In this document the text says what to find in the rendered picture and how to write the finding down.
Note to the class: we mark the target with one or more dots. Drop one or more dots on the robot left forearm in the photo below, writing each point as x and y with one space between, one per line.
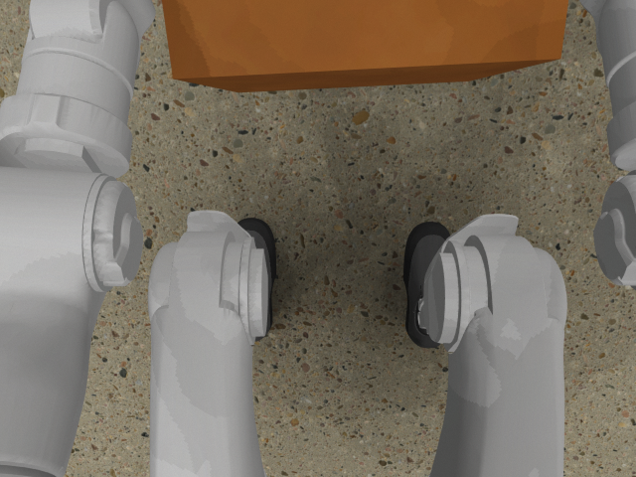
71 107

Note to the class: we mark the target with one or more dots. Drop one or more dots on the right robot foot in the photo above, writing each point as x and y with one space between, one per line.
422 244

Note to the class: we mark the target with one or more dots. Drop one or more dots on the robot left upper arm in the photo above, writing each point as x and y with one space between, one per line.
66 238

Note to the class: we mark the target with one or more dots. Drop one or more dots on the left robot thigh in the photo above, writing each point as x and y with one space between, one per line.
201 406

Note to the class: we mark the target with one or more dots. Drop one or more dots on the carton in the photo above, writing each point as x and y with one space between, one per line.
268 45

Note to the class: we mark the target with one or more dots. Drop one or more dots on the robot right upper arm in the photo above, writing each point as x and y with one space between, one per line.
615 232

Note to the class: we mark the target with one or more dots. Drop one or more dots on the robot right forearm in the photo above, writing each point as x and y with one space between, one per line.
615 22

